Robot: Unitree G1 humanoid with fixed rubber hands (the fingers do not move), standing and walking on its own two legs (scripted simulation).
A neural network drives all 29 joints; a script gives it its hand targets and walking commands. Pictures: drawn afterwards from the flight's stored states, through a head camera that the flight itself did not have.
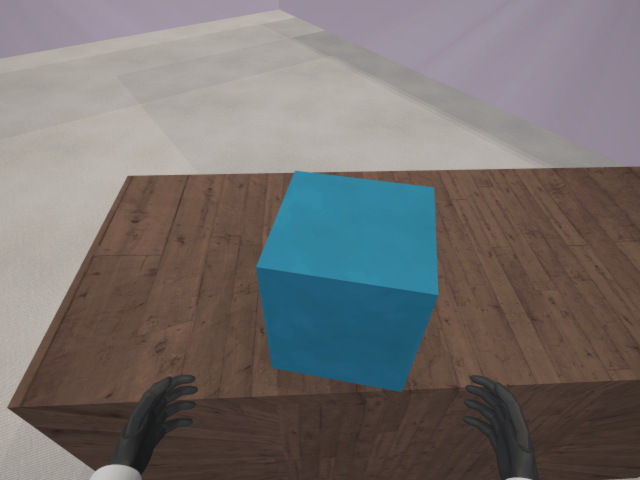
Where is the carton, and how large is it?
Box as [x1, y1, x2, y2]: [256, 171, 438, 391]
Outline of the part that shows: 295,171 256,266 272,367 401,391 438,294 433,187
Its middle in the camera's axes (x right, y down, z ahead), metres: +0.04 +0.07 +0.60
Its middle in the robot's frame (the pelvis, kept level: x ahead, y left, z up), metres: +0.42 -0.02 +0.01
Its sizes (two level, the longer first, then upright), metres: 0.210 0.200 0.250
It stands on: a pedestal, 0.66 m high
